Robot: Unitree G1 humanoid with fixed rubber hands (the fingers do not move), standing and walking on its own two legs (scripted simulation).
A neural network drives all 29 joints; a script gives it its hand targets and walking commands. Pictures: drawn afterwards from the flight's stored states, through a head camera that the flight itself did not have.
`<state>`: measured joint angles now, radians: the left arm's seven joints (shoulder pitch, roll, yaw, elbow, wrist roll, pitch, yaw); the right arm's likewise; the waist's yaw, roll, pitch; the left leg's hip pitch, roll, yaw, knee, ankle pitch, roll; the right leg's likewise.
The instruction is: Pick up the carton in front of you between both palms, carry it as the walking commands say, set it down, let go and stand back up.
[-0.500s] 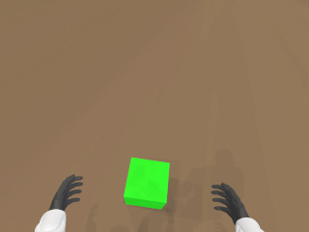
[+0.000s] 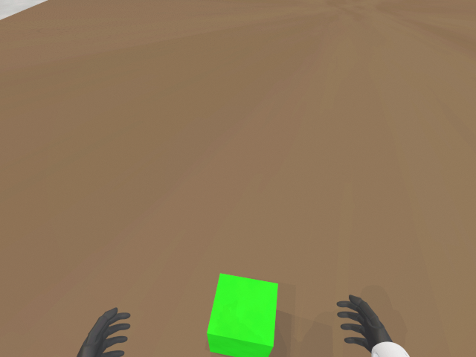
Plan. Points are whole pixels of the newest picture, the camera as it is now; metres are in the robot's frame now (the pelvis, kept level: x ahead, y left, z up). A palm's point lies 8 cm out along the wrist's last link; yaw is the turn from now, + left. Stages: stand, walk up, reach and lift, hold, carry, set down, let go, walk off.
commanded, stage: let go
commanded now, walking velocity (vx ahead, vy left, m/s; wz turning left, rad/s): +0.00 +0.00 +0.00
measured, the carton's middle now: (243, 318) +0.38 -0.05 -0.65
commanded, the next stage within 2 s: stand in 0.08 s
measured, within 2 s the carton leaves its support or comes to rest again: neither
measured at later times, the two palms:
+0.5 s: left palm out of the picture +0.15 +0.22 -0.11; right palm out of the picture +0.10 -0.29 -0.12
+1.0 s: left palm out of the picture +0.14 +0.22 -0.13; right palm out of the picture +0.03 -0.29 -0.14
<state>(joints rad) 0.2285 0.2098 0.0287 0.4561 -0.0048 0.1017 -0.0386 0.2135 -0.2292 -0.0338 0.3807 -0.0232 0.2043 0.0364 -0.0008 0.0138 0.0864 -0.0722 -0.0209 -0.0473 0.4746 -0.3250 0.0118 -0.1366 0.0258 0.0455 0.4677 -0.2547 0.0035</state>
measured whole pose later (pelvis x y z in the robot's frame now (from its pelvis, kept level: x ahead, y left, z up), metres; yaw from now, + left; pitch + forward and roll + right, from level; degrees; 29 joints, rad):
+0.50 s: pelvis +0.04 -0.02 -0.02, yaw -5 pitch +5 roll +0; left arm 0.34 0.24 0.01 0.73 0.02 -0.05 0.01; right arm 0.34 -0.29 -0.01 0.68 -0.02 -0.03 -0.04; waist -0.02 0.03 -0.10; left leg -0.23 0.05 0.05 0.61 -0.46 -0.03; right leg -0.35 0.09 0.10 0.66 -0.38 -0.03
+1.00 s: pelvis +0.04 -0.03 -0.02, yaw -8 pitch +3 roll +1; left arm 0.34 0.24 0.00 0.79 0.02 0.00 0.04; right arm 0.39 -0.28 0.00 0.81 -0.02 0.02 -0.05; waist -0.02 0.02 -0.06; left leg -0.17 0.05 0.11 0.58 -0.46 -0.03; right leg -0.34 0.10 0.14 0.69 -0.39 -0.04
